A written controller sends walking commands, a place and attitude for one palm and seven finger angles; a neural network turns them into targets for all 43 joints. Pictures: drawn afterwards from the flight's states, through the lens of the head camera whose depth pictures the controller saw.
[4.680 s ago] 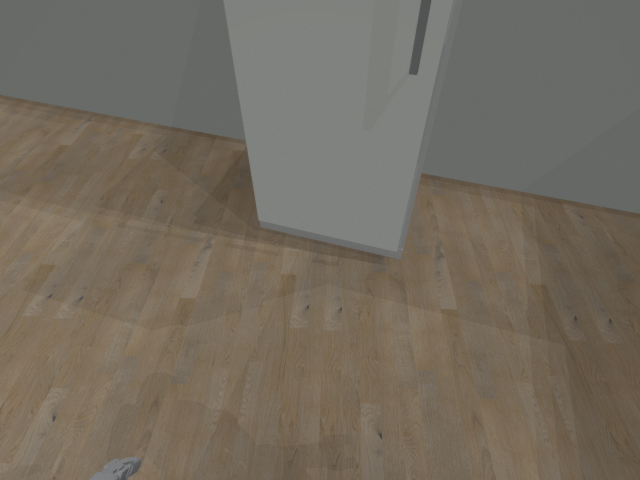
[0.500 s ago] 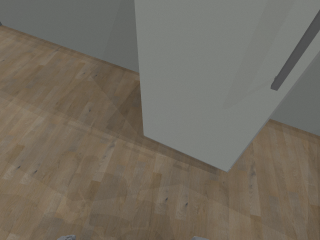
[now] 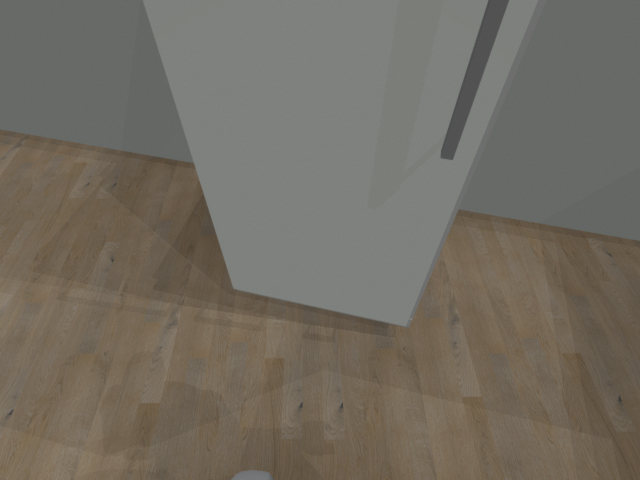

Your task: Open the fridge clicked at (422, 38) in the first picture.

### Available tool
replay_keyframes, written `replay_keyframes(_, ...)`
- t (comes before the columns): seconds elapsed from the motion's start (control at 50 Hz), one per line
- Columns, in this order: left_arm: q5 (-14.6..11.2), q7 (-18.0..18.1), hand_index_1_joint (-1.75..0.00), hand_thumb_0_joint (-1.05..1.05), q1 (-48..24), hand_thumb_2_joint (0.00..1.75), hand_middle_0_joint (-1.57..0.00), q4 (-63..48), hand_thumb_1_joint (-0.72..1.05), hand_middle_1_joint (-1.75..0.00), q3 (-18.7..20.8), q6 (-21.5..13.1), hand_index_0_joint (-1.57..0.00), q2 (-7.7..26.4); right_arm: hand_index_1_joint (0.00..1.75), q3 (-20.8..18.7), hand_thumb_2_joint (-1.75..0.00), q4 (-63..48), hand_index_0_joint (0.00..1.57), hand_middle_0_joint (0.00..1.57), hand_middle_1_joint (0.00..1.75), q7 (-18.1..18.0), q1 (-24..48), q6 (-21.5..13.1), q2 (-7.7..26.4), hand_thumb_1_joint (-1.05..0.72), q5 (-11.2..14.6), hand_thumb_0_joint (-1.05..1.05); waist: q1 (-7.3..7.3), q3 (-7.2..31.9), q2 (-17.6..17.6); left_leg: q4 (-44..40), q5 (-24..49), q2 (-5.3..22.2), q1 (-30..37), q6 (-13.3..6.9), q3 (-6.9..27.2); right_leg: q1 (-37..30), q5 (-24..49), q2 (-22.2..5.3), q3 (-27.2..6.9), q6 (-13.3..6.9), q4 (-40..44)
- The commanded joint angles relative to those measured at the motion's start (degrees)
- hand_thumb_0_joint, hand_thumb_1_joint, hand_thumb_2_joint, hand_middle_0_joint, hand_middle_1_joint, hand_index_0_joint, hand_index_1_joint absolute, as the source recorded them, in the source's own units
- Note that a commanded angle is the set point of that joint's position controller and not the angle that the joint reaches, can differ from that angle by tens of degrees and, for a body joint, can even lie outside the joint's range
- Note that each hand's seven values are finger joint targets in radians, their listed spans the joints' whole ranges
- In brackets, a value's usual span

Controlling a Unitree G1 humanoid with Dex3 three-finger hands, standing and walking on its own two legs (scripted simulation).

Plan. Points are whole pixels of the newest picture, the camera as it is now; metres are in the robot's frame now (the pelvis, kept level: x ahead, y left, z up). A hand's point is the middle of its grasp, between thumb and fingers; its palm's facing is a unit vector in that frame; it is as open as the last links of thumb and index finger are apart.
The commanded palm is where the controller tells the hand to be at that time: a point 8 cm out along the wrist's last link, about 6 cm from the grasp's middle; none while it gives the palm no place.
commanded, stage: turn to face it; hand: right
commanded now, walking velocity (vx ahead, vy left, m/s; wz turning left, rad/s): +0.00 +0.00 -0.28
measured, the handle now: (493, 6) +0.65 -0.17 +0.27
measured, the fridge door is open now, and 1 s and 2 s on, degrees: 0 0 0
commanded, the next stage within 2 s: take the last steps up to it in 0.14 s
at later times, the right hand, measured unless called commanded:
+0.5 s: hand out of the picture -0.05 -0.16 -0.17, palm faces +0.26 +0.94 -0.22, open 7.3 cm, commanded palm none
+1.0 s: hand out of the picture +0.16 -0.20 -0.18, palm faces +0.09 +0.98 -0.16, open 7.4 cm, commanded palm none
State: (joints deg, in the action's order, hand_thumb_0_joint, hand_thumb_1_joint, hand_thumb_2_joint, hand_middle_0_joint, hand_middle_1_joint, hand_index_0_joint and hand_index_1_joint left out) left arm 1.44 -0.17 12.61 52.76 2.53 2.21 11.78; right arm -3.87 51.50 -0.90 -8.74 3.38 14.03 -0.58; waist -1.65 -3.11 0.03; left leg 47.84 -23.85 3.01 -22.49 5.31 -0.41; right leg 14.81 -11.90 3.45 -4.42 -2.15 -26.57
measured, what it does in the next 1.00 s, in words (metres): walks ahead: left foot, then right foot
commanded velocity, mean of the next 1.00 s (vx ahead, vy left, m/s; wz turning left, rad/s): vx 0.19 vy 0.07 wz -0.02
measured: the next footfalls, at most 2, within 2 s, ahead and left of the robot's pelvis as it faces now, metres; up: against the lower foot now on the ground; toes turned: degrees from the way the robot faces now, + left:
left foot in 0.08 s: +0.04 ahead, +0.13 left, +0.00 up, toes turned +0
right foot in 0.56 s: +0.00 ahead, -0.11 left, +0.00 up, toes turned -16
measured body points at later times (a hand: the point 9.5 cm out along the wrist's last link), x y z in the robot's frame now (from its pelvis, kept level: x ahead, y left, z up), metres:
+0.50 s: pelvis +0.00 +0.02 +0.00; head +0.00 +0.02 +0.45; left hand +0.10 +0.25 -0.15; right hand -0.06 -0.21 -0.15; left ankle +0.00 +0.13 -0.74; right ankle -0.05 -0.11 -0.71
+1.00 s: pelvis +0.11 -0.01 -0.01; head +0.14 -0.03 +0.44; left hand +0.03 +0.20 -0.15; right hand +0.16 -0.25 -0.17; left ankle +0.24 +0.10 -0.71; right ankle -0.03 -0.10 -0.74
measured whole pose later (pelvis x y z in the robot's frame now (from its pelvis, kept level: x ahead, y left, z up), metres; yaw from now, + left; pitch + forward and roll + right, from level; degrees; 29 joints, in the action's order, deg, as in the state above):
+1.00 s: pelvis +0.11 -0.01 -0.01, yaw -7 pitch -1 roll +0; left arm 1.9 2.2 26.4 65.5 1.3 -2.4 6.3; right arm -3.2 60.4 1.3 -9.4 1.2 11.0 -1.1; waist -3.0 -4.2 -1.1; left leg 42.9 -12.2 4.8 -29.9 0.2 -6.0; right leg -4.9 -22.4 -2.8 9.0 0.8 -18.8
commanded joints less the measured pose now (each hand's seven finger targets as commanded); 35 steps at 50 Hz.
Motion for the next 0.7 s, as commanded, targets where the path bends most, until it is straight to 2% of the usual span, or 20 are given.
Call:
replay_keyframes(0.0,0.0,0.7,-0.30,0.00,-0.4,0.90,-0.20,-3.5,0.90,-0.30,3.3,-0.9,-0.20,11.5,0.30,-0.5,-0.90,-3.7,0.20,0.20,0.30,-0.7,-3.8,-2.4,4.0,-0.90,0.4,0.00,1.72,6.5,8.5,-13.6,4.4,-1.9,7.5,-1.4,-0.7,-2.8,22.0,-14.2,-15.1,-6.9,2.7)
replay_keyframes(0.02,-0.4,0.6,-0.30,0.00,-0.7,0.90,-0.20,-3.5,0.90,-0.30,3.2,-0.9,-0.20,11.0,0.30,-0.6,-0.90,-3.0,0.20,0.20,0.30,-0.9,-5.6,-2.9,4.1,-0.90,0.5,0.00,2.73,7.3,6.5,-21.1,10.7,-1.5,13.3,-1.5,-1.1,0.3,18.7,-12.6,-14.0,-5.0,0.6)
replay_keyframes(0.04,-0.8,0.3,-0.30,0.00,0.0,0.90,-0.20,-3.3,0.90,-0.30,3.0,-1.0,-0.20,9.0,0.30,-0.9,-0.90,-2.6,0.20,0.20,0.30,-1.1,-7.4,-3.6,6.0,-0.90,0.1,0.00,3.38,8.7,1.1,-28.5,15.7,2.8,20.4,-2.2,2.7,4.9,11.0,-9.4,-11.2,-1.7,-4.1)
replay_keyframes(0.06,-1.3,0.1,-0.30,0.00,1.4,0.90,-0.20,-4.0,0.90,-0.30,2.3,-1.1,-0.20,4.7,0.30,-1.9,-0.90,-2.6,0.20,0.20,0.30,-1.6,-7.7,-4.3,11.3,-0.90,-0.8,0.00,3.14,8.5,-15.4,-31.6,22.3,17.4,26.4,-7.4,17.6,15.8,-9.4,-1.1,-1.5,3.0,-15.4)
replay_keyframes(0.08,-0.8,0.4,-0.30,0.00,0.4,0.90,-0.20,-4.9,0.90,-0.30,2.9,-0.6,-0.20,6.6,0.30,-1.8,-0.90,-3.5,0.20,0.20,0.30,-1.4,-7.4,-3.9,12.9,-0.90,-0.6,0.00,3.67,7.4,-15.9,-31.5,27.6,25.1,18.7,-13.5,21.3,16.0,-22.5,-0.2,0.1,3.9,-26.3)
replay_keyframes(0.1,-0.4,0.3,-0.30,0.00,0.0,0.90,-0.20,-4.2,0.90,-0.30,3.2,0.0,-0.20,7.0,0.30,-1.5,-0.90,-4.1,0.20,0.20,0.30,-1.6,-5.4,-3.6,10.9,-0.90,-0.5,0.00,2.77,4.8,-8.9,-31.5,27.4,23.4,14.1,-15.2,16.9,15.0,-20.4,-1.6,-1.4,3.8,-33.5)
replay_keyframes(0.12,-0.2,0.1,-0.30,0.00,0.8,0.90,-0.20,-2.4,0.90,-0.30,3.3,0.6,-0.20,6.7,0.30,-1.4,-0.90,-4.1,0.20,0.20,0.30,-1.7,-2.5,-3.9,8.7,-0.90,-0.4,0.00,1.25,3.5,-11.7,-31.5,26.5,19.2,12.7,-13.6,13.5,15.8,-17.6,-2.6,-1.7,4.0,-37.3)
replay_keyframes(0.14,-0.2,-0.1,-0.30,0.00,1.5,0.90,-0.20,-1.0,0.90,-0.30,3.3,0.9,-0.20,6.7,0.30,-0.9,-0.90,-4.2,0.20,0.20,0.30,-1.4,-1.1,-3.9,7.1,-0.90,-0.3,0.00,0.55,2.0,-9.2,-30.7,26.5,16.2,12.2,-12.6,9.9,15.8,-14.0,-3.3,-0.4,4.6,-40.3)
replay_keyframes(0.2,-0.3,-0.5,-0.30,0.00,2.4,0.90,-0.20,0.7,0.90,-0.30,3.1,1.0,-0.20,5.4,0.30,-0.2,-0.90,-3.2,0.20,0.20,0.30,-1.1,-2.6,-4.4,5.1,-0.90,-0.2,0.00,0.59,1.1,-8.4,-30.0,29.3,12.7,13.3,-10.8,2.8,16.1,-8.4,-4.1,1.7,5.6,-41.3)
replay_keyframes(0.24,-0.2,-0.4,-0.30,0.00,1.5,0.90,-0.20,1.0,0.90,-0.30,2.7,1.1,-0.20,4.9,0.30,-0.1,-0.90,-2.0,0.20,0.20,0.30,-1.1,-5.4,-4.7,5.0,-0.90,-0.4,0.00,1.69,1.4,-9.2,-31.1,25.9,12.7,14.6,-11.1,2.5,15.4,-7.6,-4.8,2.4,6.0,-39.1)
replay_keyframes(0.32,0.3,-1.0,-0.30,0.00,-2.2,0.90,-0.20,0.6,0.90,-0.30,2.2,0.2,-0.20,4.4,0.30,-0.3,-0.90,1.2,0.20,0.20,0.30,-0.8,-10.6,-5.4,4.9,-0.90,-0.9,0.00,3.88,0.2,-9.3,-35.9,7.4,14.2,17.2,-12.0,5.7,16.1,-8.4,-7.1,4.7,5.6,-30.2)
replay_keyframes(0.4,0.1,-1.3,-0.30,0.00,-5.4,0.90,-0.20,0.4,0.90,-0.30,1.6,-1.1,-0.20,2.8,0.30,-0.2,-0.90,4.6,0.20,0.20,0.30,-0.2,-14.2,-5.8,5.3,-0.90,-1.4,0.00,5.59,-1.4,-10.1,-38.1,0.4,14.9,16.4,-13.7,7.2,12.1,-12.3,-7.3,8.0,4.2,-18.2)
replay_keyframes(0.44,-0.1,-1.1,-0.30,0.00,-4.3,0.90,-0.20,1.0,0.90,-0.30,1.2,-1.8,-0.20,2.0,0.30,-0.2,-0.90,5.8,0.20,0.20,0.30,0.0,-14.2,-5.7,5.6,-0.90,-1.5,0.00,5.02,-1.4,-9.8,-37.7,-0.1,14.8,14.2,-14.2,7.1,7.7,-13.4,-6.8,9.1,3.2,-13.0)
replay_keyframes(0.5,-0.2,-0.5,-0.30,0.00,3.1,0.90,-0.20,4.3,0.90,-0.30,0.7,-2.9,-0.20,1.6,0.30,-0.1,-0.90,7.3,0.20,0.20,0.30,0.3,-12.3,-5.2,4.9,-0.90,-0.6,0.00,1.21,0.6,-6.2,-31.9,-3.2,9.9,6.2,-11.0,1.8,-8.6,-5.2,-5.0,12.4,2.7,1.2)
replay_keyframes(0.52,-0.3,0.1,-0.30,0.00,7.3,0.90,-0.20,5.8,0.90,-0.30,1.0,-3.6,-0.20,3.7,0.30,0.3,-0.90,7.4,0.20,0.20,0.30,0.5,-11.6,-5.1,3.1,-0.90,-0.2,0.00,-0.84,2.0,0.0,-25.7,-3.9,7.7,0.1,-8.9,-0.9,-16.8,-6.1,-7.8,8.8,2.2,5.4)
replay_keyframes(0.54,0.2,0.6,-0.30,0.00,12.0,0.90,-0.20,7.1,0.90,-0.30,2.1,-4.0,-0.20,8.4,0.30,1.0,-0.90,6.6,0.20,0.20,0.30,0.9,-11.3,-5.0,-0.2,-0.90,0.0,0.00,-2.90,2.7,13.5,-12.2,-4.2,2.2,-9.4,-6.1,-6.0,-22.3,-15.2,-19.5,-7.7,-1.5,11.4)
replay_keyframes(0.56,0.3,1.0,-0.30,0.00,15.5,0.90,-0.20,7.4,0.90,-0.30,2.9,-3.7,-0.20,12.3,0.30,1.4,-0.90,4.7,0.20,0.20,0.30,1.0,-8.6,-5.0,-0.7,-0.90,-0.5,0.00,-4.43,0.2,18.0,-0.6,-8.3,-0.3,-16.0,-5.2,-7.6,-21.4,-17.8,-28.2,-18.2,-5.8,17.6)
replay_keyframes(0.58,0.4,1.4,-0.30,0.00,14.6,0.90,-0.20,7.1,0.90,-0.30,2.8,-3.4,-0.20,12.5,0.30,0.8,-0.90,3.8,0.20,0.20,0.30,1.2,-5.8,-4.8,0.5,-0.90,-1.0,0.00,-4.26,-3.4,11.3,6.1,-6.6,1.7,-17.6,-5.8,-3.6,-16.5,-18.4,-30.2,-18.3,-7.9,19.0)
replay_keyframes(0.62,0.2,1.9,-0.30,0.00,9.2,0.90,-0.20,6.4,0.90,-0.30,1.2,-4.0,-0.20,7.0,0.30,0.3,-0.90,6.6,0.20,0.20,0.30,1.7,-6.6,-4.0,1.1,-0.90,-1.4,0.00,-1.64,-8.0,11.2,12.2,0.8,3.7,-15.8,-5.6,-0.9,-8.5,-16.7,-24.9,-10.1,-5.2,20.4)
replay_keyframes(0.68,-0.2,2.2,-0.30,0.00,8.6,0.90,-0.20,6.4,0.90,-0.30,0.3,-5.4,-0.20,4.1,0.30,0.4,-0.90,9.0,0.20,0.20,0.30,2.3,-10.7,-4.0,-0.9,-0.90,-1.2,0.00,0.87,-6.7,6.5,14.3,9.0,3.3,-13.9,-4.3,-1.7,-9.6,3.4,-20.1,0.1,-4.0,18.5)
